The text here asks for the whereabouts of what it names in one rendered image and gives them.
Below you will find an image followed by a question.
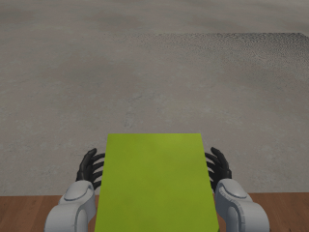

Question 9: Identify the right robot forearm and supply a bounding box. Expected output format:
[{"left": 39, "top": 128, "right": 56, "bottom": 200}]
[{"left": 214, "top": 178, "right": 270, "bottom": 232}]

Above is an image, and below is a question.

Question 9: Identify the robot left hand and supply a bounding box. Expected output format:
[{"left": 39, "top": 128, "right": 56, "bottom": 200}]
[{"left": 75, "top": 148, "right": 105, "bottom": 190}]

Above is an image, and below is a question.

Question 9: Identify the left robot forearm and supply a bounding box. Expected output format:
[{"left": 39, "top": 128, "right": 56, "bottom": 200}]
[{"left": 43, "top": 180, "right": 97, "bottom": 232}]

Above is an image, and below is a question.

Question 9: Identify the carton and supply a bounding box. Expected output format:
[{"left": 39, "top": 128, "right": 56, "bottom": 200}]
[{"left": 95, "top": 133, "right": 220, "bottom": 232}]

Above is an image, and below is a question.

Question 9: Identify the robot right hand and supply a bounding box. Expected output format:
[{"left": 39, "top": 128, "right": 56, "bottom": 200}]
[{"left": 205, "top": 147, "right": 232, "bottom": 193}]

